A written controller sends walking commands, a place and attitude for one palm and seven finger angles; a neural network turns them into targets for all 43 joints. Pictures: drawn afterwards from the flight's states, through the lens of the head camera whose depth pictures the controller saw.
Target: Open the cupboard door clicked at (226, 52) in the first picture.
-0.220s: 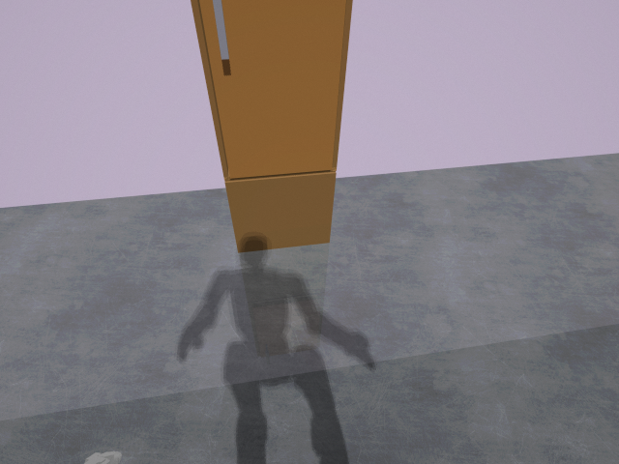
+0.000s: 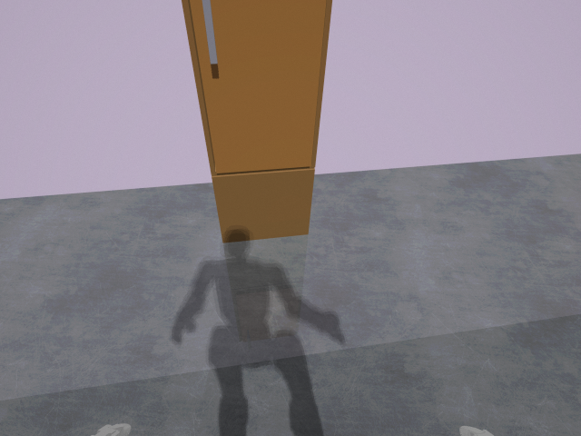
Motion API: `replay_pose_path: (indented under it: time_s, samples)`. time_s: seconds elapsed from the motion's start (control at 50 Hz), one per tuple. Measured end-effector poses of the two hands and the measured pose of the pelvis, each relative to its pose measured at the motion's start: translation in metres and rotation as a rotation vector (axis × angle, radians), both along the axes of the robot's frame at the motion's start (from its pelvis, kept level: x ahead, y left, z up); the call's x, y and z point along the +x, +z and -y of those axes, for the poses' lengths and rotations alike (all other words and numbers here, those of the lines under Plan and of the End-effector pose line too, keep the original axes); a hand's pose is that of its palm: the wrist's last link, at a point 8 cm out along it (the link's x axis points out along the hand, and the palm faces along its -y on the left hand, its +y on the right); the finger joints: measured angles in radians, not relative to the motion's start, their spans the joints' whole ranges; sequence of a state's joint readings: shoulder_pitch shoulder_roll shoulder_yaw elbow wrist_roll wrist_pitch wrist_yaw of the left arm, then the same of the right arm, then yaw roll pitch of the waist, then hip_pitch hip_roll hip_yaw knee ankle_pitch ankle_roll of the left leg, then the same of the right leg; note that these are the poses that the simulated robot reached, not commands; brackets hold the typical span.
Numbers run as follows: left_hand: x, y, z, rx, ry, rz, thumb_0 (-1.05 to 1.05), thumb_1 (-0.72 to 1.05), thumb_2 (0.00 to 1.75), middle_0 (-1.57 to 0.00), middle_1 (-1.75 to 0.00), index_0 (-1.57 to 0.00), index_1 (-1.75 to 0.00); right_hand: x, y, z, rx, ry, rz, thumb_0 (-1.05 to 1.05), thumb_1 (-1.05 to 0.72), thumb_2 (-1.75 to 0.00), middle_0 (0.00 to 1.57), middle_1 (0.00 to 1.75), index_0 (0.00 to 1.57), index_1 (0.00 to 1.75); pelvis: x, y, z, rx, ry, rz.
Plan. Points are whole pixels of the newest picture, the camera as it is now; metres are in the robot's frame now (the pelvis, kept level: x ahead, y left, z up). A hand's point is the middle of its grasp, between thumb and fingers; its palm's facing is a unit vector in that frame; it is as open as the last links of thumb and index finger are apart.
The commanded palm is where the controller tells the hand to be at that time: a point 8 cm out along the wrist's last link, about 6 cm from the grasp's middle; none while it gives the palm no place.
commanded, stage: stand and wait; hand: left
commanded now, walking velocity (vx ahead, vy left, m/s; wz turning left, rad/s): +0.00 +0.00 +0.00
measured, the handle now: (209, 27) +1.01 +0.28 +0.15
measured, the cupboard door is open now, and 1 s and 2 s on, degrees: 0 0 0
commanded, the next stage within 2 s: look at it before walking up in 0.60 s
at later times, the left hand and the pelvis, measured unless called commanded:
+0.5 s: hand out of the picture +0.05 +0.24 -0.15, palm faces -0.02 -0.94 -0.34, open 7.4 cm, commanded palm none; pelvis -0.01 -0.01 +0.00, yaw +0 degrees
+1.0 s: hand out of the picture +0.06 +0.23 -0.15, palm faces -0.02 -0.94 -0.33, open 7.4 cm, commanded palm none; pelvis -0.02 -0.01 +0.01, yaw +0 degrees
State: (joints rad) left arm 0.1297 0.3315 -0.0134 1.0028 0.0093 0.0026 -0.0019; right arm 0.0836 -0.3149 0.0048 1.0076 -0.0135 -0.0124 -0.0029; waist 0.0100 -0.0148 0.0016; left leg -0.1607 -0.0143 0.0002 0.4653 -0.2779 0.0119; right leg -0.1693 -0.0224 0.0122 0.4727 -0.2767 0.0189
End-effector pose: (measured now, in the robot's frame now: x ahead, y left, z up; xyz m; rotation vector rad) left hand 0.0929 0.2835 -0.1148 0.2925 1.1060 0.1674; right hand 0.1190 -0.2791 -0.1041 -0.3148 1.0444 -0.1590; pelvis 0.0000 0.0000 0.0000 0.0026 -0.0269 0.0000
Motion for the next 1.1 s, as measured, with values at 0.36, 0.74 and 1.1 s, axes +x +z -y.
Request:
replay_pose_path:
  time_s: [0.36, 0.74, 1.1]
  samples:
    - [-0.043, -0.003, -0.004, 0.017, 0.036, -0.109, 0.01, 0.91, 0.9, -0.2, -0.3, -0.2, -0.3, -0.057, -0.008, 0.018, -0.019, -0.056, -0.142, 0.01, -0.9, -0.9, 0.21, 0.3, 0.21, 0.3, -0.011, 0.004, 0.005, 0.0, -0.001, 0.009]
    - [-0.043, 0.001, 0.003, 0.019, 0.023, -0.093, 0.0, 0.91, 0.9, -0.2, -0.3, -0.2, -0.3, -0.071, -0.011, 0.021, -0.002, -0.064, -0.157, 0.01, -0.9, -0.9, 0.21, 0.3, 0.21, 0.3, -0.018, 0.005, 0.01, 0.001, -0.003, 0.009]
    - [-0.041, 0.001, 0.007, 0.018, 0.02, -0.103, 0.0, 0.91, 0.9, -0.2, -0.3, -0.2, -0.3, -0.064, -0.009, 0.027, -0.008, -0.062, -0.151, 0.01, -0.9, -0.9, 0.21, 0.3, 0.2, 0.3, -0.015, 0.006, 0.014, 0.001, -0.007, 0.005]
